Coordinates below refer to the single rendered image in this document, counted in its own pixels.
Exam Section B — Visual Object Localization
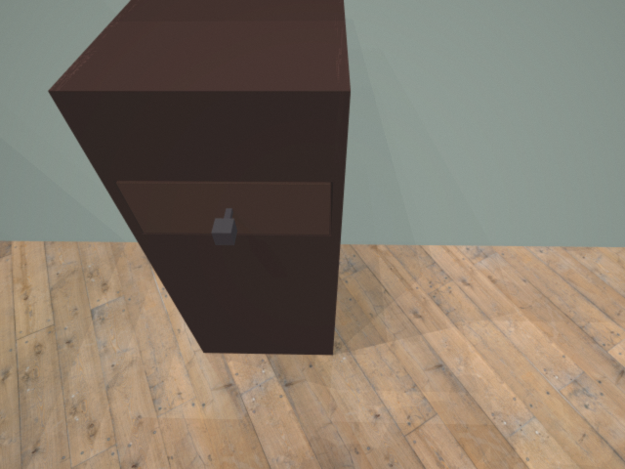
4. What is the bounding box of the cabinet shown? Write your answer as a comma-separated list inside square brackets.
[48, 0, 351, 355]

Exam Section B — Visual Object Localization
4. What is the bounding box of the handle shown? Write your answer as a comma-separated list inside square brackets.
[211, 208, 237, 245]

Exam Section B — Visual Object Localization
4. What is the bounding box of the drawer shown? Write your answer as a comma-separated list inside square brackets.
[116, 181, 330, 235]

